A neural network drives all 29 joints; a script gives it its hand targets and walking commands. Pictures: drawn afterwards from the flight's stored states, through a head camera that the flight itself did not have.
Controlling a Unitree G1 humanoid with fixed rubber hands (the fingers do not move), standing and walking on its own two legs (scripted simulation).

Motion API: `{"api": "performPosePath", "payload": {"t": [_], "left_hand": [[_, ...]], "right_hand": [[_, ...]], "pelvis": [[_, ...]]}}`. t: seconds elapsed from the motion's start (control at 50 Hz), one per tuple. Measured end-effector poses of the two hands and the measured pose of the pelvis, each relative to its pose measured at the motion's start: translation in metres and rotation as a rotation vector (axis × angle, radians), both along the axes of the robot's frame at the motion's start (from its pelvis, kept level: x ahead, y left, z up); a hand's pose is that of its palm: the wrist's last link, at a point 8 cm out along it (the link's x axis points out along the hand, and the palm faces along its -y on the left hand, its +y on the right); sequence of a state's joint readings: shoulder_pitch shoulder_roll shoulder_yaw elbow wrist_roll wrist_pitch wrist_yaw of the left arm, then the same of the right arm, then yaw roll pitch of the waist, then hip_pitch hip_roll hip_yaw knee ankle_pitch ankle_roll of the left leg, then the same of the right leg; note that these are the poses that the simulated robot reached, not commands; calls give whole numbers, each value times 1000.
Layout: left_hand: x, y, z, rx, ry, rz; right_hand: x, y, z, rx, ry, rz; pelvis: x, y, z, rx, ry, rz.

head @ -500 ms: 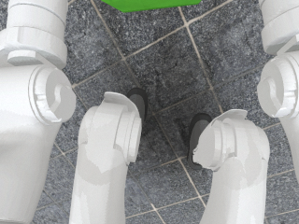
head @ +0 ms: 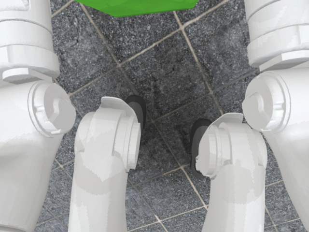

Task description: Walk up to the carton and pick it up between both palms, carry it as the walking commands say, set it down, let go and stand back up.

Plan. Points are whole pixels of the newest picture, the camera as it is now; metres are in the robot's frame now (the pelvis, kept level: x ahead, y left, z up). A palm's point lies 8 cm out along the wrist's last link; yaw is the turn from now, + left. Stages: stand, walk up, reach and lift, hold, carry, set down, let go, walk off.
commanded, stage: reach and lift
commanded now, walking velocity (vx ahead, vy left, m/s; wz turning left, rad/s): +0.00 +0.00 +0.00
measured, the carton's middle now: out of the picture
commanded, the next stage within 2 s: none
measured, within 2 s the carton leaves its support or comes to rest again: leaves its support in 0.36 s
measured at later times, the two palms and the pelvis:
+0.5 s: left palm out of the picture +0.54 +0.25 -0.12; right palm out of the picture +0.60 -0.04 -0.13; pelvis -0.01 +0.01 +0.02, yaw -2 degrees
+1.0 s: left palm out of the picture +0.54 +0.25 -0.08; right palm out of the picture +0.60 -0.03 -0.08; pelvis -0.01 +0.01 +0.06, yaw -2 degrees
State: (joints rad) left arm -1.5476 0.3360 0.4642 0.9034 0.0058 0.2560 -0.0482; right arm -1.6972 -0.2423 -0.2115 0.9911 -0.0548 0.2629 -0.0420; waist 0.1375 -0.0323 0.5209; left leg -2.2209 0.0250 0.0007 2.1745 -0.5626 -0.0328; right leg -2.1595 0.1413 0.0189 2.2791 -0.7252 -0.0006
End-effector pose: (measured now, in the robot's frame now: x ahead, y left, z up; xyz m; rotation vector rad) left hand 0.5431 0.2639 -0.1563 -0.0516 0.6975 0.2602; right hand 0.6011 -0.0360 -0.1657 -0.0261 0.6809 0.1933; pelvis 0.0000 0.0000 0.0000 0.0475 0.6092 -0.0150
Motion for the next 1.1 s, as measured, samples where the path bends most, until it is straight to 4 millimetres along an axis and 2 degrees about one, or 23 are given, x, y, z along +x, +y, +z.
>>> {"api": "performPosePath", "payload": {"t": [0.22, 0.38, 0.52, 0.64, 0.76, 0.86, 0.94, 1.0, 1.1], "left_hand": [[-1, -1, 0, -29, 7, 12], [-4, -7, 9, -25, 50, 9], [-2, -9, 40, -21, 22, 34], [-2, -1, 71, 1, -1, 52], [-3, 3, 80, -5, -29, 52], [-2, -3, 70, -15, 6, 34], [-4, -8, 71, -20, 9, 45], [-3, -9, 79, -18, 8, 62], [0, -10, 108, 16, -26, 81]], "right_hand": [[1, 2, 5, -65, 10, -11], [0, 1, 17, -139, 42, -22], [-4, 1, 43, -148, 36, -48], [0, 10, 68, -101, 27, -47], [2, 13, 81, -96, 2, -38], [4, 8, 80, -129, 31, -42], [2, 5, 82, -129, 35, -61], [0, 4, 88, -128, 38, -69], [-5, 5, 111, -118, 4, -87]], "pelvis": [[1, 4, 7, -12, 5, 0], [0, 8, 16, -29, -11, -2], [-9, 7, 25, -43, -38, -14], [-19, 5, 32, -32, -36, -11], [-21, 4, 44, -27, -30, -1], [-17, 6, 52, -38, -9, 1], [-13, 9, 60, -47, -8, -3], [-12, 10, 64, -49, -17, -8], [-15, 11, 74, -56, -44, -18]]}}
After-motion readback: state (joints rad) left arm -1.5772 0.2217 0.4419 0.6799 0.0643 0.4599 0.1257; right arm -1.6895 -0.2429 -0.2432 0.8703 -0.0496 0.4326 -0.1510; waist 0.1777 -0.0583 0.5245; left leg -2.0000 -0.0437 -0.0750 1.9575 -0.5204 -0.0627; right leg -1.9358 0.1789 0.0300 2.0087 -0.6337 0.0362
